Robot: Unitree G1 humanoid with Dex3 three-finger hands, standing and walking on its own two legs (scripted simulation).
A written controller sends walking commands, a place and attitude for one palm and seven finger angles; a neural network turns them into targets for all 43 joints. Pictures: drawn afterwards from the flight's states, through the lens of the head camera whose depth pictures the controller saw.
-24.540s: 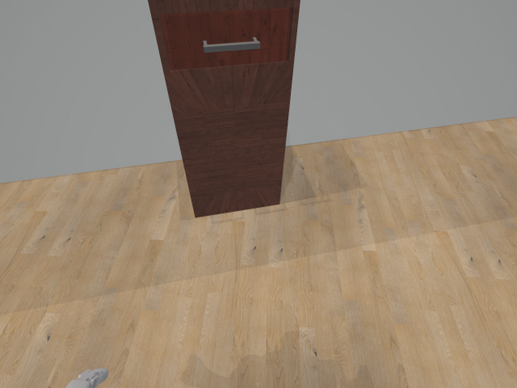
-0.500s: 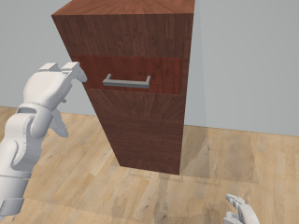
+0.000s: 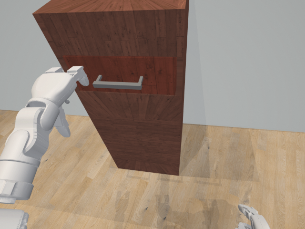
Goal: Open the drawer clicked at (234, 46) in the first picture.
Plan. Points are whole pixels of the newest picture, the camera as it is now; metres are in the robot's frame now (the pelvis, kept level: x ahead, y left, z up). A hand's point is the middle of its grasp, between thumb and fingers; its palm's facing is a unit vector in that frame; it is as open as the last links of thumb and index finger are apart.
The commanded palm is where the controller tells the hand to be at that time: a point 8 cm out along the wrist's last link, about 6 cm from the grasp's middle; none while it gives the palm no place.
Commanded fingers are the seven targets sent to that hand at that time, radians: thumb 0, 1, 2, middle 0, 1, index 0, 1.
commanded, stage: move the hooked fingers above the handle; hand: left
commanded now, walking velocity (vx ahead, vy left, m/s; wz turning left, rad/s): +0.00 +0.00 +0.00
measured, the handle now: (118, 81) +0.55 +0.19 +0.07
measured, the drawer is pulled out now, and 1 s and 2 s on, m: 0.00 0.00 0.00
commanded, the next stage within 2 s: none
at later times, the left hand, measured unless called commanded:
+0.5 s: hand (95, 99) +0.42 +0.21 +0.12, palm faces -0.09 +0.00 -1.00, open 13.9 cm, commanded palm +0.41 +0.21 +0.20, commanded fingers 0.00 -0.50 0.30 -0.30 -1.20 -0.30 -1.20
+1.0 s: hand (116, 97) +0.45 +0.16 +0.09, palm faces -0.18 +0.01 -0.98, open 13.8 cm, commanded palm +0.47 +0.19 +0.18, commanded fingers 0.00 -0.50 0.30 -0.30 -1.20 -0.30 -1.20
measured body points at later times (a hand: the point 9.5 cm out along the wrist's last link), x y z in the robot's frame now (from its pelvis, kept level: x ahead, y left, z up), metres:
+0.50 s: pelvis +0.02 +0.02 +0.00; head +0.06 -0.02 +0.45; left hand +0.41 +0.21 +0.18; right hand +0.18 -0.22 -0.13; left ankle -0.01 +0.11 -0.74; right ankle +0.02 -0.10 -0.74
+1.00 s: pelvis +0.03 +0.01 +0.00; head +0.07 -0.02 +0.44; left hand +0.46 +0.16 +0.15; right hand +0.14 -0.24 -0.14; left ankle -0.01 +0.11 -0.74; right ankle +0.02 -0.10 -0.74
